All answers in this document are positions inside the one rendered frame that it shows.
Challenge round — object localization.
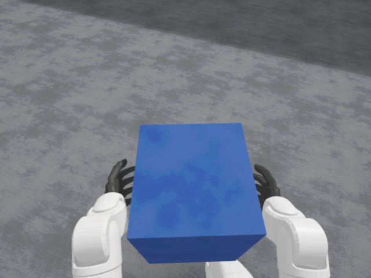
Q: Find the left robot forearm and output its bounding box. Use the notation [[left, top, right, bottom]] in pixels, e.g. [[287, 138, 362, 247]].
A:
[[72, 192, 129, 278]]

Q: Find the carton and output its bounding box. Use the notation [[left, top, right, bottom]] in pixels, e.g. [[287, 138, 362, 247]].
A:
[[127, 123, 267, 264]]

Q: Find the right robot forearm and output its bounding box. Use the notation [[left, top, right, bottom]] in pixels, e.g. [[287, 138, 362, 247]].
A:
[[262, 196, 330, 278]]

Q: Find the left robot hand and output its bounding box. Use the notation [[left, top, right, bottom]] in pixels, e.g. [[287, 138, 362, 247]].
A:
[[105, 159, 135, 206]]

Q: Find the robot right thigh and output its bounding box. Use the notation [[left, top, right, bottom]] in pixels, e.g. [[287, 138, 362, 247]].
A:
[[205, 260, 253, 278]]

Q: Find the right robot hand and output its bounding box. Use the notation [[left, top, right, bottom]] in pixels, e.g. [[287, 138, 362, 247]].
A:
[[253, 164, 281, 212]]

